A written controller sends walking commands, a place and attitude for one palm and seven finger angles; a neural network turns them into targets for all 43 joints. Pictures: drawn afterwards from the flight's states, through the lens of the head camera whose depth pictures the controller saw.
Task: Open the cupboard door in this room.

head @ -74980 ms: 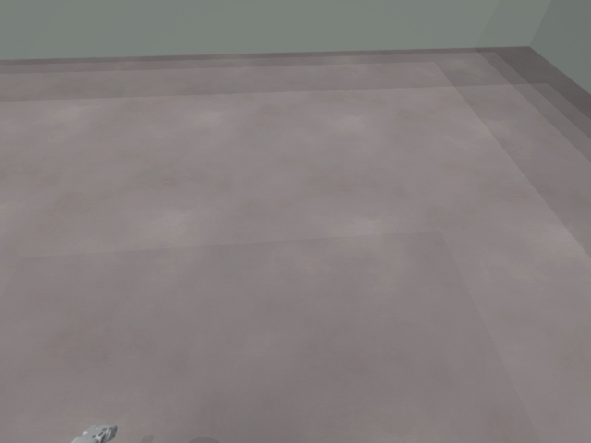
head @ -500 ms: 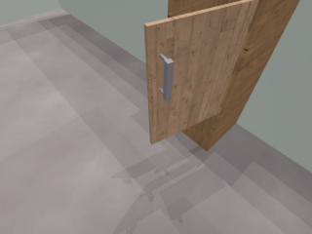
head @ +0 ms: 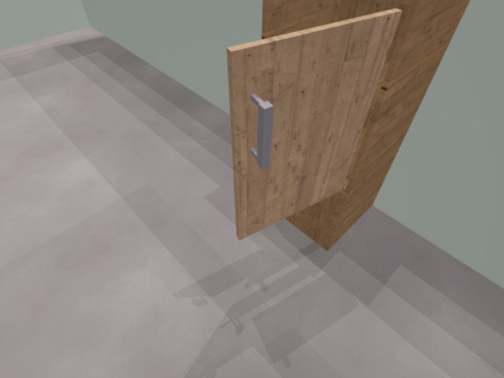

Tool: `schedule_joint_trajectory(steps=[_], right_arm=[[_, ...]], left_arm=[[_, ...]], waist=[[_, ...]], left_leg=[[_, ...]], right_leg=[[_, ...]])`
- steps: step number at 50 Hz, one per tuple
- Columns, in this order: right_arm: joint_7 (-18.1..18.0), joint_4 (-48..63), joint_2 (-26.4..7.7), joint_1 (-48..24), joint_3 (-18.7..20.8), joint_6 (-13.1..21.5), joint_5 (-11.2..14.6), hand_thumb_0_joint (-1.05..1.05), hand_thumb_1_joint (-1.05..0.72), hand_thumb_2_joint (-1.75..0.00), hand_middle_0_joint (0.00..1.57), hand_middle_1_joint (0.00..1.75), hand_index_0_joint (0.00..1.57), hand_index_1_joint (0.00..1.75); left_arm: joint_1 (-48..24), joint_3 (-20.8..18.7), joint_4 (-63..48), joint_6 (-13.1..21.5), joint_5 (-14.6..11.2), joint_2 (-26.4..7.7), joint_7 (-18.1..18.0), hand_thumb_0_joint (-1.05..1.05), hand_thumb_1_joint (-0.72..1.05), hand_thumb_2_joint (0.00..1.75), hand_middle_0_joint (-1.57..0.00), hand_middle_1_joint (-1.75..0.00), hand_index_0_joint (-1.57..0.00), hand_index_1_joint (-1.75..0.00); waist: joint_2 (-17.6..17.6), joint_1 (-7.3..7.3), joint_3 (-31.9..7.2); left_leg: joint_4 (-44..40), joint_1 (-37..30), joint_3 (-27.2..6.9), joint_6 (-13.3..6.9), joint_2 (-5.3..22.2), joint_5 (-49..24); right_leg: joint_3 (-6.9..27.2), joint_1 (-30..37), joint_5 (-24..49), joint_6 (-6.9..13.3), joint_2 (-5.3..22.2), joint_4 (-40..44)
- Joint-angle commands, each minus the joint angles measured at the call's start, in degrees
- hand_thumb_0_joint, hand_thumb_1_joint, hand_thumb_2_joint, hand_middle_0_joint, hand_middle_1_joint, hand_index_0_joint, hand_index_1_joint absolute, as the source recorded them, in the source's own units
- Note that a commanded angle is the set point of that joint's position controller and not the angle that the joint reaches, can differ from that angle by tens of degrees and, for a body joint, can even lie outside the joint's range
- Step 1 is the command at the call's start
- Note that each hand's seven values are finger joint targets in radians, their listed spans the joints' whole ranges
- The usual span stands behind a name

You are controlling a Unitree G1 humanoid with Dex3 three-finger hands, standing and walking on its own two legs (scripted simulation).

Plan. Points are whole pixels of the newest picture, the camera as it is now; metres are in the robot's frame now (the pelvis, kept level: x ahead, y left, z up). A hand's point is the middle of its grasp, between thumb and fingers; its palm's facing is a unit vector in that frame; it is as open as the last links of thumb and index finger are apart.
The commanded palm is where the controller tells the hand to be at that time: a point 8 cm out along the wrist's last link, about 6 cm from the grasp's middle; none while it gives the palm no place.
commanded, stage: look to check the result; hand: left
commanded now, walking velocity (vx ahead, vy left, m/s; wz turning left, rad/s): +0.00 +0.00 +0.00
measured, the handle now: (259, 132) +0.57 +0.02 +0.08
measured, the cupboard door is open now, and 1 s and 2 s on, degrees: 76 76 76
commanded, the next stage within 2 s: stand and wait in 0.54 s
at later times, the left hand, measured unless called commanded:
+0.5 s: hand out of the picture -0.02 +0.15 -0.18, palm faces +0.05 -0.98 -0.17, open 7.4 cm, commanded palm none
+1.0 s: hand out of the picture -0.01 +0.15 -0.17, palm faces +0.04 -0.98 -0.18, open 7.4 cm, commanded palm none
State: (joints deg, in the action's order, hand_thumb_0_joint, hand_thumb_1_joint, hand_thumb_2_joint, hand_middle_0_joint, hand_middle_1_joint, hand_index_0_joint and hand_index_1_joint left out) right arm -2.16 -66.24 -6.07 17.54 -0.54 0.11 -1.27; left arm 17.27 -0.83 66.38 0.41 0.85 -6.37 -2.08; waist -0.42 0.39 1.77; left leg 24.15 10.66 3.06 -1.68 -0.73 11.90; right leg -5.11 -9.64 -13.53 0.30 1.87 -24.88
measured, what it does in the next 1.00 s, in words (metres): stands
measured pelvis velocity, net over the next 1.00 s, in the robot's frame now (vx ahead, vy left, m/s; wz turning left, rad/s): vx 0.01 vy -0.01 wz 0.00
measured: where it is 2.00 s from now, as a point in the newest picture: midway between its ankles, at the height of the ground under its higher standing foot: outside the picture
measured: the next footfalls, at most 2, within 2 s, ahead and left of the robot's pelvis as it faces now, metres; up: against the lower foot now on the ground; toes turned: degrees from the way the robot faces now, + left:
none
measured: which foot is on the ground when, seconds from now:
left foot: down 0.00-1.00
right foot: down 0.00-1.00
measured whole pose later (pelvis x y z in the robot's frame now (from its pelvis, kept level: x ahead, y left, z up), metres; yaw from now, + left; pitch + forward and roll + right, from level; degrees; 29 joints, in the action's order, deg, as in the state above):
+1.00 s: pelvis +0.01 -0.01 +0.00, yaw +0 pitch -2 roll +0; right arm -2.1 -67.0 -7.4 15.2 -0.5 0.2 -1.1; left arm 16.7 -0.5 66.3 1.0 0.7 -7.4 -2.1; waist -0.3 0.2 2.5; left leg 22.4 9.1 2.6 -0.7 0.1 11.8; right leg -5.5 -7.8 -13.4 1.1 0.9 -22.7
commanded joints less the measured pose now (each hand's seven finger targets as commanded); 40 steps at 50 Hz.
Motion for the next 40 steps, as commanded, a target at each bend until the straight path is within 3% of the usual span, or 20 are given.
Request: schedule_joint_trajectory(steps=[1, 40], right_arm=[[-0.07, 1.45, -4.97, 3.94, 1.06, 0.17, 0.17, 0.00, -0.90, -0.90, 0.20, 0.30, 0.20, 0.30], [-0.07, 0.70, -6.05, 1.79, 1.03, 0.31, 0.19, 0.00, -0.90, -0.90, 0.20, 0.30, 0.20, 0.30]], left_arm=[[5.11, -1.06, -1.10, 0.50, -0.16, -5.00, -0.25, 0.00, 0.90, 0.90, -0.20, -0.30, -0.20, -0.30], [4.35, -0.78, -0.99, 1.06, -0.36, -6.07, -0.21, 0.00, 0.90, 0.90, -0.20, -0.30, -0.20, -0.30]], waist=[[0.51, -0.17, 4.20], [0.40, -0.02, 3.14]], left_leg=[[-5.34, 2.80, -6.08, -0.41, 5.63, -1.86], [-5.28, -0.09, -5.55, 0.11, 5.84, -6.14]], right_leg=[[5.02, -2.20, 1.00, 1.49, 4.71, 5.68], [5.41, -0.79, 4.13, 1.52, 5.15, 7.13]])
